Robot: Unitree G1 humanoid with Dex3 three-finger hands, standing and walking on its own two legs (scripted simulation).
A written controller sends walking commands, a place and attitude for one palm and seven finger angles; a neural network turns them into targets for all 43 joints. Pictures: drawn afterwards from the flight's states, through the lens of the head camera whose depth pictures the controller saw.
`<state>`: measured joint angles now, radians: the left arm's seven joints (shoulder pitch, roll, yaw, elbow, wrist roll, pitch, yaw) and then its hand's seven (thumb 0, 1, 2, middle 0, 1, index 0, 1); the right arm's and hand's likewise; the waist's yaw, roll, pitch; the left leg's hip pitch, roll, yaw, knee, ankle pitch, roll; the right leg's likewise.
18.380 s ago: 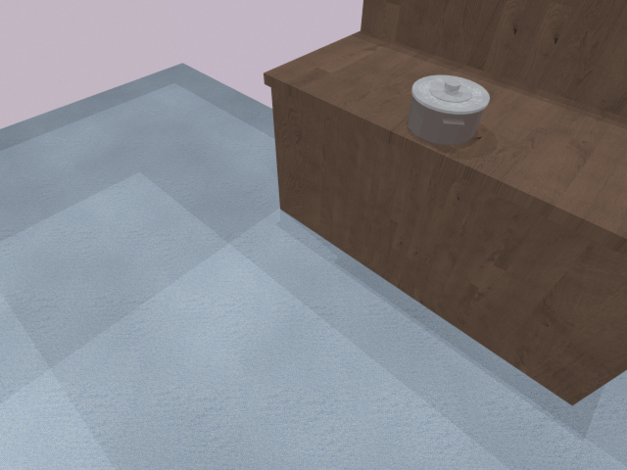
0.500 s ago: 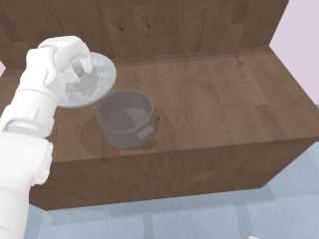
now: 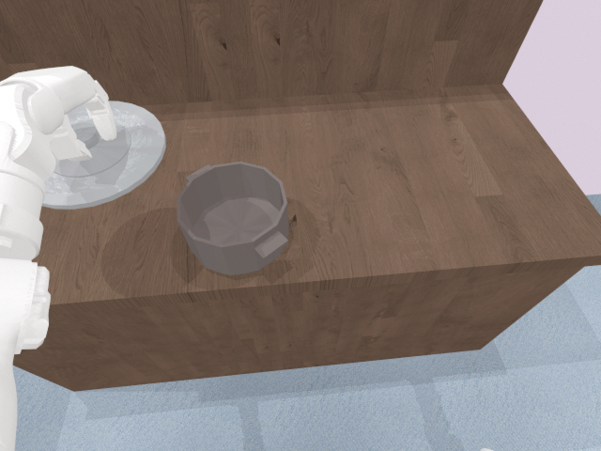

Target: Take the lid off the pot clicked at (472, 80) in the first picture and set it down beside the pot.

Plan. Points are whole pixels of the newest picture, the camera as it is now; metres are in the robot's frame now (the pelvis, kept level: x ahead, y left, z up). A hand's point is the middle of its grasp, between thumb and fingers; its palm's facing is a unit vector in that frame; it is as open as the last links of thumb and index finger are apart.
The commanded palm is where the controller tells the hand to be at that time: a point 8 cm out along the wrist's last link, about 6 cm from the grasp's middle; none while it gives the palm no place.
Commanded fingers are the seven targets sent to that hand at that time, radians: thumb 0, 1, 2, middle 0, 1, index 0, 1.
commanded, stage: move the lid sideways beside the pot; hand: left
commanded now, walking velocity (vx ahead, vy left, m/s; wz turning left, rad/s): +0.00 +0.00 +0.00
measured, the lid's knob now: (82, 136) +0.50 +0.28 +0.15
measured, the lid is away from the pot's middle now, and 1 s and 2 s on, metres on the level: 0.17 0.22 0.22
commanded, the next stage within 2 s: lower the lid onto the table in 0.58 s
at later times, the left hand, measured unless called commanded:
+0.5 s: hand (22, 145) +0.45 +0.32 +0.17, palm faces -0.35 -0.09 -0.93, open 6.5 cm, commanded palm +0.46 +0.33 +0.24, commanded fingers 0.00 0.83 0.76 -0.93 -1.02 -0.95 -1.04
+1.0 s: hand (43, 150) +0.47 +0.31 +0.15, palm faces -0.37 -0.07 -0.93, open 6.5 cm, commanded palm +0.47 +0.32 +0.22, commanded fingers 0.00 0.83 0.76 -0.93 -1.02 -0.95 -1.04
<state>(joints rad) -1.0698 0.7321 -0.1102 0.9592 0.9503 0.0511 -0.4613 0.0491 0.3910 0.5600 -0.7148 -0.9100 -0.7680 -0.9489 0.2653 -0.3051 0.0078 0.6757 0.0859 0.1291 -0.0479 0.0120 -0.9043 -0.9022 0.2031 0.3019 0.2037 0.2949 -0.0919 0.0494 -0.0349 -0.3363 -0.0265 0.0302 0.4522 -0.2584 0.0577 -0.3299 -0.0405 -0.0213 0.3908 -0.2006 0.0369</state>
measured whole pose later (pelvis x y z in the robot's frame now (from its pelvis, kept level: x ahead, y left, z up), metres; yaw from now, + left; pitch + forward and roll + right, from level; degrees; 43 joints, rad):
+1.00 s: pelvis +0.00 +0.01 +0.00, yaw +0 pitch +10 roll -2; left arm -1.05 0.82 -0.03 1.01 0.96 -0.08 -0.46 0.06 0.39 0.56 -0.71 -0.91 -0.77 -0.95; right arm 0.26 -0.29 0.02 0.68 0.09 0.17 -0.04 0.01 -0.90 -0.90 0.20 0.30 0.20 0.30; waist -0.09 0.05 -0.03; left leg -0.39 -0.03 0.03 0.49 -0.27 0.07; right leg -0.37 -0.04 -0.02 0.39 -0.20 0.04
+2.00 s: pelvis +0.00 +0.00 -0.01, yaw -1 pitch +13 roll -2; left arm -0.97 0.83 -0.01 1.08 0.98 -0.16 -0.37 0.06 0.40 0.56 -0.71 -0.91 -0.77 -0.95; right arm 0.30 -0.30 0.01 0.71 0.08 0.16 -0.09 0.01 -0.90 -0.90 0.21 0.30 0.21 0.30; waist -0.11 0.03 -0.05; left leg -0.49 -0.01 0.03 0.57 -0.31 0.06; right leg -0.47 -0.02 -0.02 0.46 -0.22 0.04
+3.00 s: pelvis -0.01 +0.01 -0.02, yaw -2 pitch +18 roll -3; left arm -0.94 0.83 0.02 1.16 1.03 -0.20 -0.29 0.06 0.40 0.56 -0.70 -0.91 -0.77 -0.96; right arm 0.35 -0.29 0.01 0.71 0.07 0.16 -0.09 0.01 -0.90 -0.90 0.21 0.30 0.21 0.30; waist -0.14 0.03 -0.08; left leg -0.66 0.00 0.04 0.72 -0.36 0.07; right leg -0.64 -0.01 -0.01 0.59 -0.27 0.03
